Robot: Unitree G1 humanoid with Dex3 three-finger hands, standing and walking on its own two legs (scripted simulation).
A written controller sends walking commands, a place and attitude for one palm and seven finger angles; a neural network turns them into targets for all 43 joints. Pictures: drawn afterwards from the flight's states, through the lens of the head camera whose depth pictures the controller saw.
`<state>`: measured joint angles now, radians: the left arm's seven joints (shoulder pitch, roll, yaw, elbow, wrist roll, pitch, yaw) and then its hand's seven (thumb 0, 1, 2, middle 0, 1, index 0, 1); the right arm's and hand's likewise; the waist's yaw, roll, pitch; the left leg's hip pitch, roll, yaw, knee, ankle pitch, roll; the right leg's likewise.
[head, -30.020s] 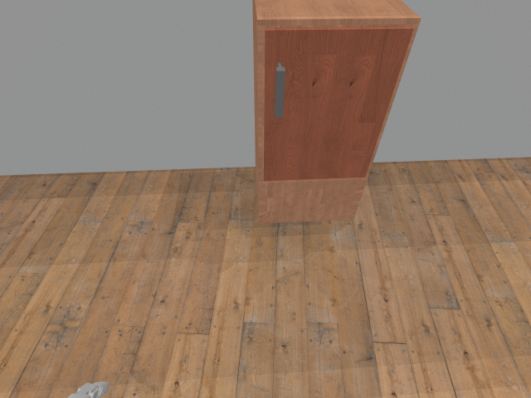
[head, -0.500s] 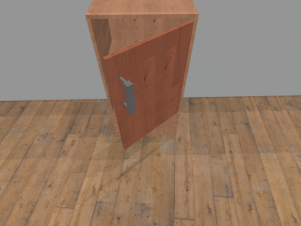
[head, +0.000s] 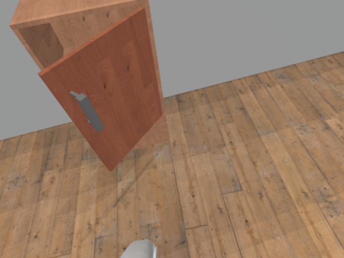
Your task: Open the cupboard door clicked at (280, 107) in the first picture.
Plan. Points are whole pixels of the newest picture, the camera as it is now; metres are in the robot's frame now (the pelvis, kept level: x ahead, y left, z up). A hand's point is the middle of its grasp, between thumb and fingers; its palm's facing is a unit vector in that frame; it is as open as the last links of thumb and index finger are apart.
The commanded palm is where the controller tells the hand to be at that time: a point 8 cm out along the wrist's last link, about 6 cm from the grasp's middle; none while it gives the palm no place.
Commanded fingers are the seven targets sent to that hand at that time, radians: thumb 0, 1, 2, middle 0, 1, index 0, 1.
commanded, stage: walk to a spot facing it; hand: left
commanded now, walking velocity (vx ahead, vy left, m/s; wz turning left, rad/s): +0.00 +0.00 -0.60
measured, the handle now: (86, 111) +0.53 +0.34 -0.03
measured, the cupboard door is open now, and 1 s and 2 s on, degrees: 39 39 39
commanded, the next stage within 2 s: none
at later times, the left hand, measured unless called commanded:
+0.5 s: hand out of the picture +0.09 +0.23 -0.17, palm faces -0.16 -0.96 -0.23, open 7.4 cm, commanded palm none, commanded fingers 0.00 0.90 0.90 -0.20 -0.30 -0.20 -0.30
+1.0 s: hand (159, 208) +0.26 +0.08 -0.15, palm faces -0.58 -0.76 -0.29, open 7.4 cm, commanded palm none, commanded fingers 0.00 0.90 0.90 -0.20 -0.30 -0.20 -0.30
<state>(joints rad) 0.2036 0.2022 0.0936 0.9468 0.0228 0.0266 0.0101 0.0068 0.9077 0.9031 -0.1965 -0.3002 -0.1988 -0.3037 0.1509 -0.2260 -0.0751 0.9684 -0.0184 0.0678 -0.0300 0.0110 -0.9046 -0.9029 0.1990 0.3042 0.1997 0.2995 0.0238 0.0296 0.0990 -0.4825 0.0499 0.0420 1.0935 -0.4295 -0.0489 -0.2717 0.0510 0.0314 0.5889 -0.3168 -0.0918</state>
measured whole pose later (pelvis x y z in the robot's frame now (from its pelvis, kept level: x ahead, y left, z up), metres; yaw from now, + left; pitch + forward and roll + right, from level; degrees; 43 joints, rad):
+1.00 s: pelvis +0.03 -0.01 -0.01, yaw -36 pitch +0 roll +1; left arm 0.10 0.22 0.06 0.87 0.02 0.02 -0.01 0.01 0.91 0.90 -0.20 -0.30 -0.20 -0.30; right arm 0.27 -0.26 -0.06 0.94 -0.01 0.06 -0.03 0.01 -0.90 -0.90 0.20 0.30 0.20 0.30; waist -0.04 0.04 0.12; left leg -0.41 0.10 0.06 1.08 -0.52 -0.06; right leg -0.32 0.02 -0.02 0.63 -0.32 -0.05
